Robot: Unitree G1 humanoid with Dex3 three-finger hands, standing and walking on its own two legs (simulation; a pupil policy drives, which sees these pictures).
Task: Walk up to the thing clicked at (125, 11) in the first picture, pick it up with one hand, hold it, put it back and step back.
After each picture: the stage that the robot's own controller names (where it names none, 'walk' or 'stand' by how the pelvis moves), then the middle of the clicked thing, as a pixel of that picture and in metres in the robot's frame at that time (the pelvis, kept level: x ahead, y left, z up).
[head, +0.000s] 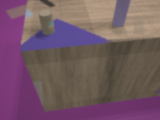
stand; (122, 3) +0.81 -0.18 +0.07
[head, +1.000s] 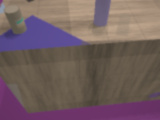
rise first; out of the picture +0.72 -0.06 +0.11
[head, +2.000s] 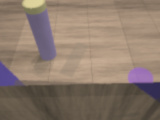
rise first; (42, 32) +0.51 +0.20 +0.09
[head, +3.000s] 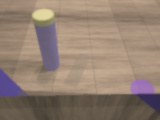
stand; (48, 43) +0.49 +0.16 +0.08
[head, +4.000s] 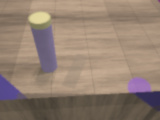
stand; (45, 45) +0.49 +0.16 +0.07
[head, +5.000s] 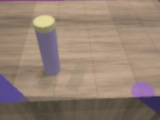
stand; (48, 49) +0.48 +0.15 +0.07
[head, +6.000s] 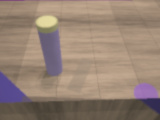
stand; (51, 49) +0.47 +0.14 +0.07
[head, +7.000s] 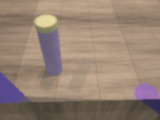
stand; (50, 49) +0.47 +0.14 +0.07
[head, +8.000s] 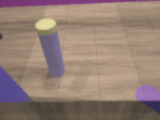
rise first; (52, 51) +0.47 +0.17 +0.07
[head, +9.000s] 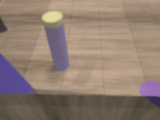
go down; (57, 44) +0.49 +0.16 +0.07
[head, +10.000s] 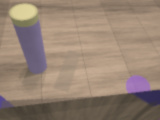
go down; (32, 44) +0.45 +0.16 +0.09
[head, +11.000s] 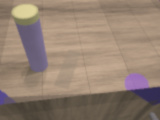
close in; (33, 43) +0.47 +0.16 +0.09
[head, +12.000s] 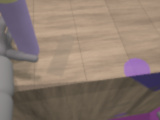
close; (20, 26) +0.48 +0.17 +0.13
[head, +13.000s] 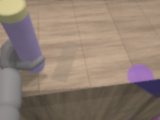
lift; (25, 42) +0.43 +0.16 +0.13
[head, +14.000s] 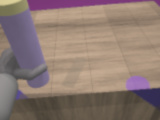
lift; (26, 47) +0.33 +0.16 +0.24
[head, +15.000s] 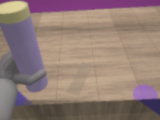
hold; (26, 53) +0.33 +0.17 +0.22
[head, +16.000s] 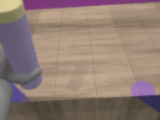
hold; (20, 51) +0.32 +0.17 +0.23
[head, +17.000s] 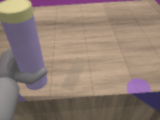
crouch; (27, 51) +0.33 +0.16 +0.21
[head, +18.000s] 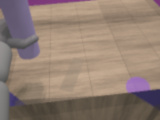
crouch; (19, 19) +0.43 +0.17 +0.25
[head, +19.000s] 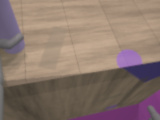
lower; (1, 18) +0.50 +0.19 +0.14
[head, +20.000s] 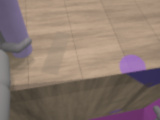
lower; (11, 23) +0.49 +0.18 +0.13
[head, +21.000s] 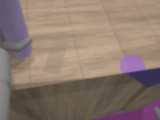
lower; (12, 22) +0.49 +0.18 +0.13
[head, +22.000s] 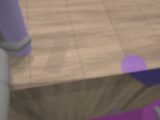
lower; (10, 21) +0.49 +0.18 +0.13
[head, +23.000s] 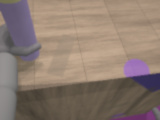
open; (21, 27) +0.48 +0.16 +0.13
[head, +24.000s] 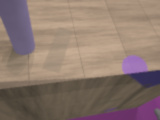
rise; (16, 18) +0.48 +0.16 +0.14
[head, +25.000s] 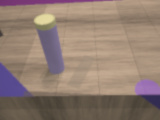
sink last; (51, 47) +0.48 +0.17 +0.09
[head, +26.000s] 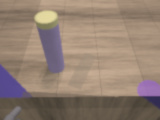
stand; (52, 45) +0.46 +0.15 +0.08
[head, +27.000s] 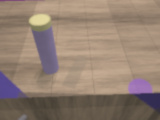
stand; (46, 47) +0.48 +0.17 +0.07
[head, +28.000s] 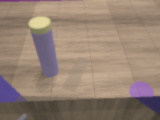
stand; (46, 50) +0.46 +0.17 +0.07
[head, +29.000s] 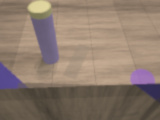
walk; (46, 36) +0.50 +0.16 +0.08
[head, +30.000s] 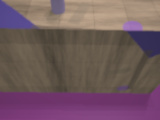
walk; out of the picture +0.77 +0.16 +0.09
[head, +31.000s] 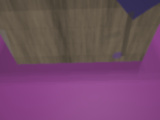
walk; out of the picture +1.17 +0.25 +0.09
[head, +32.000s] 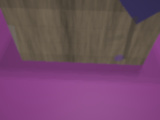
stand; out of the picture +1.24 +0.12 +0.08
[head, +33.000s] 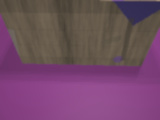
stand; out of the picture +1.26 +0.13 +0.07
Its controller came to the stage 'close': yes
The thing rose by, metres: 0.23
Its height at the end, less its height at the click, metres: +0.00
